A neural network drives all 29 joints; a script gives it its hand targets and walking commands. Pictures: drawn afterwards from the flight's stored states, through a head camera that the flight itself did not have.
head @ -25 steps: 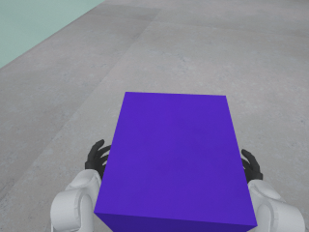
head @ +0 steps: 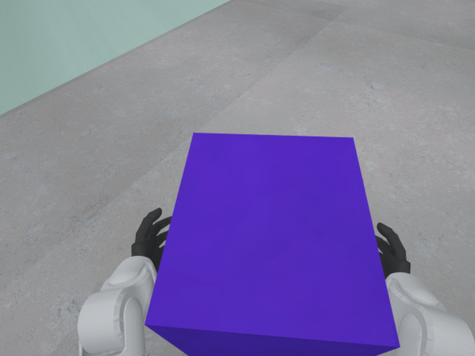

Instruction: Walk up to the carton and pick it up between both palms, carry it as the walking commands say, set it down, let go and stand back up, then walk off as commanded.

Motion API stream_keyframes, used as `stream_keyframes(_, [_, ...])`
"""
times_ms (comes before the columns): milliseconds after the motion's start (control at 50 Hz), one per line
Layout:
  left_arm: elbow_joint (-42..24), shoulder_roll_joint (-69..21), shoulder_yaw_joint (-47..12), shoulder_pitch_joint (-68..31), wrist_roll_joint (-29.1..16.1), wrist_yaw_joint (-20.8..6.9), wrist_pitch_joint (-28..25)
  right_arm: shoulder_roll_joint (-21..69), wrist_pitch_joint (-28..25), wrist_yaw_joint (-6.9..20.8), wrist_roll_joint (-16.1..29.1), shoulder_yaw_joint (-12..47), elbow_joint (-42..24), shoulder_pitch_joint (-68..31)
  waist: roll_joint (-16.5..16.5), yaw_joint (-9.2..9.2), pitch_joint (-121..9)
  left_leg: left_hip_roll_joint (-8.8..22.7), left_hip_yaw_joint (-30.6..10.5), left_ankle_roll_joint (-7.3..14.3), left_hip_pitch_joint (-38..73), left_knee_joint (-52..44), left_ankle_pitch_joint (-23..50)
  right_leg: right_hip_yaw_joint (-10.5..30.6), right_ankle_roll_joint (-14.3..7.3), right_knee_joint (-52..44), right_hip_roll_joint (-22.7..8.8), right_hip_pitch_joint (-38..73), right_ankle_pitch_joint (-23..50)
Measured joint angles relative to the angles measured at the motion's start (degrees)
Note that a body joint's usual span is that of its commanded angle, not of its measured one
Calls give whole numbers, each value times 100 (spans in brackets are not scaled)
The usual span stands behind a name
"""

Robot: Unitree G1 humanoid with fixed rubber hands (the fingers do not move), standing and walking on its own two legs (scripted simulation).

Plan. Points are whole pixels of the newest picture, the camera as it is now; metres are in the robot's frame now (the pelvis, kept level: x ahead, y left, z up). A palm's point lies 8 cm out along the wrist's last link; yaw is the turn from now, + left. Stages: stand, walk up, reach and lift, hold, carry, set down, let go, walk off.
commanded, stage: carry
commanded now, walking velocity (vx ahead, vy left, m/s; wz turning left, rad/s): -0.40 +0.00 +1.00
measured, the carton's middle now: (265, 256) +0.28 -0.02 +0.02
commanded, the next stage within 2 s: none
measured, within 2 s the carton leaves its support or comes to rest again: neither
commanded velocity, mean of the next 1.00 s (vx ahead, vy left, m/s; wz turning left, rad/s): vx -0.40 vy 0.00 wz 1.00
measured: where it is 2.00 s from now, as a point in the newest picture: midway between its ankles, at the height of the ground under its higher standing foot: outside the picture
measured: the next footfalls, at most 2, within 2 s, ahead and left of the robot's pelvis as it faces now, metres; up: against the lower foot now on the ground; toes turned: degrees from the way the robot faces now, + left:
right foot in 0.36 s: -0.10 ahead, -0.17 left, +0.00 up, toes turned +12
left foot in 0.70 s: -0.30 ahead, +0.06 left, +0.00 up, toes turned +44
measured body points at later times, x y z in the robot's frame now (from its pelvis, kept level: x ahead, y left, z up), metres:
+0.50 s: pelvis -0.16 -0.06 +0.02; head -0.12 -0.08 +0.47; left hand +0.01 +0.19 +0.11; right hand +0.14 -0.13 +0.08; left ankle -0.19 +0.06 -0.60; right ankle -0.14 -0.17 -0.70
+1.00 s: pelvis -0.30 -0.14 +0.02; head -0.28 -0.09 +0.47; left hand -0.30 +0.17 +0.08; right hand -0.02 -0.03 +0.08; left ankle -0.33 +0.03 -0.70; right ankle -0.20 -0.24 -0.64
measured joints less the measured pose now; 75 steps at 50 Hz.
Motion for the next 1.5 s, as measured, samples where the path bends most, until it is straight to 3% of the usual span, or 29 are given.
stream_keyframes(20, [-17, 6, 7, -33, 0, -4, -4, 8, -23, 3, 0, 0, -12, -11, -14, -6, -7, -19, -73, -48, 153, -445, -418, -26, 32, 171, -62, -147, -47])
stream_keyframes(40, [-13, 13, 49, -54, 2, -8, -6, 58, -97, 9, 0, 0, 58, -10, -73, -10, 56, -76, -174, -62, -2, -391, -575, 153, 155, 419, -31, -319, -622])
stream_keyframes(80, [-11, 10, 139, -18, 2, -8, 42, 140, -181, 12, 0, 7, 225, -6, -63, -18, 251, -150, -495, -55, -286, -322, -26, 902, 389, 1208, 359, -596, -1722])
stream_keyframes(160, [-95, 12, 139, -14, -53, -21, -95, 133, -278, 45, 0, 27, 108, -28, 83, 82, 244, -220, -1177, -108, -585, -946, 723, 1668, 484, 2419, 1157, -729, -1900])
stream_keyframes(240, [-184, 13, 124, -12, -61, -23, -177, 133, -391, 110, 1, 27, 64, -25, 112, 129, 151, -342, -1523, -209, -809, -1462, 1290, 1972, 485, 2093, 1624, -294, -1907])
stream_keyframes(320, [-255, 12, 78, -20, -71, -25, -232, 130, -400, 145, 0, -2, -76, -21, 309, 137, 80, -440, -1817, -359, -1089, -1858, 1823, 2022, 485, 532, 1951, 505, -1913])
stream_keyframes(360, [-316, 10, 71, -20, -79, -35, -246, 124, -396, 149, 9, -1, -158, -20, 253, 148, -33, -631, -1761, -416, -1389, -1679, 1753, 2007, 413, -586, 1760, 1070, -1286])
stream_keyframes(420, [-306, 0, -14, 67, -82, -37, -233, 93, -388, 158, 42, -16, -217, 153, 373, -56, 41, -631, -980, -420, -1944, 336, 345, 1719, 330, -314, 1513, 1106, -1369])
stream_keyframes(480, [-311, -10, -44, 174, -80, -35, -158, 91, -283, 152, 45, -12, -270, 253, 197, -146, 17, -581, -117, -418, -2028, 2030, 131, 1493, 329, -320, 1028, 1288, -1376])
stream_keyframes(520, [-313, -12, -41, 194, -79, -35, -158, 90, -250, 144, 45, -8, -277, 246, 118, -147, -39, -519, 125, -416, -1833, 2401, 107, 1365, 329, -321, 752, 1294, -1299])
stream_keyframes(600, [-314, -14, -33, 195, -79, -36, -149, 88, -236, 125, 45, 3, -280, 243, 115, -149, -85, -280, 184, -414, -1051, 1638, 97, 931, 481, -269, 420, 1288, -1182])
stream_keyframes(700, [-316, -11, -6, 185, -78, -35, -134, 85, -152, 89, 45, 9, -275, 148, 68, -153, -90, -142, 45, -337, 122, -797, 331, 512, 629, 410, 75, 939, -1281])
stream_keyframes(740, [-308, -2, 84, 178, -71, -32, -109, 100, -197, 80, 46, 62, -102, 80, 9, -150, 77, -236, -126, -60, -190, -584, 181, 1125, 628, 1158, 281, 491, -2223])
stream_keyframes(780, [-313, -7, 139, 221, -51, -8, -25, 120, -204, 74, 46, 96, 55, 74, 26, -137, 321, -303, -356, 78, -337, -559, 345, 1704, 629, 1815, 674, 198, -2524])
stream_keyframes(880, [-326, -13, 128, 263, -84, 20, -119, 135, -254, 83, 46, 97, 33, 69, 27, -58, 463, -553, -964, 100, -643, -1181, 1150, 2149, 630, 2478, 1253, -208, -2532])
stream_keyframes(980, [-485, -12, 94, 264, -91, 20, -207, 137, -364, 176, 46, 86, -93, 71, 154, -17, 314, -629, -1454, -4, -858, -1847, 1924, 2264, 630, 1849, 1714, 17, -2391])
stream_keyframes(1060, [-527, -11, 51, 265, -91, 15, -231, 139, -348, 205, 45, 55, -203, 95, 285, -10, 129, -678, -1857, -229, -925, -2554, 2644, 2189, 631, 251, 1942, 763, -2303])
stream_keyframes(1100, [-536, -15, 25, 265, -92, -1, -233, 125, -317, 203, 45, 44, -281, 118, 309, -3, -1, -786, -1910, -351, -1088, -2627, 2630, 2055, 518, -807, 1896, 1216, -1837])
stream_keyframes(1140, [-526, -20, -12, 313, -91, -3, -202, 122, -252, 206, 46, 24, -324, 184, 263, -17, 55, -910, -1346, -399, -1502, -1089, 1093, 1878, 388, -799, 1627, 1233, -759])
stream_keyframes(1160, [-526, -32, -23, 392, -83, -2, -156, 122, -198, 209, 46, 29, -319, 249, 194, -29, 43, -909, -987, -423, -1678, -71, 572, 1816, 378, -767, 1471, 1304, -699])
stream_keyframes(1200, [-528, -53, -32, 525, -50, 3, -72, 120, -78, 212, 46, 35, -274, 302, 25, -41, -23, -867, -516, -432, -1837, 1702, 232, 1703, 376, -837, 1117, 1449, -727])
stream_keyframes(1260, [-533, -60, -30, 539, -10, 3, -22, 116, -44, 212, 46, 39, -233, 295, -72, -52, -114, -621, -319, -429, -1507, 2756, 207, 1490, 377, -857, 670, 1441, -664])
stream_keyframes(1340, [-534, -48, -36, 460, -10, 2, 9, 110, -48, 188, 45, 38, -279, 289, -50, -62, -127, -226, -274, -428, -657, 1582, 112, 1039, 577, -656, 204, 1206, -538])
stream_keyframes(1400, [-533, -48, -40, 456, -10, 1, 13, 108, -27, 172, 46, 38, -302, 281, -50, -65, -106, -70, -173, -428, -29, -64, 53, 664, 722, -332, -117, 935, -511])
stream_keyframes(1420, [-533, -49, -37, 456, -10, 1, 13, 107, -14, 167, 46, 38, -304, 266, -26, -67, -104, -44, -172, -422, 231, -841, 447, 569, 746, -155, -201, 807, -520])
stream_keyframes(1460, [-523, -25, 51, 423, -7, 2, 26, 163, -94, 160, 47, 73, -142, 213, -135, -66, 50, -144, -293, -272, 72, -1049, 397, 1033, 750, 599, -76, 331, -1543])
stream_keyframes(1500, [-527, -28, 141, 444, -6, 12, 89, 159, -143, 148, 47, 145, 36, 187, -134, -29, 349, -195, -510, -150, -136, -869, 478, 1599, 751, 1526, 386, -44, -2297])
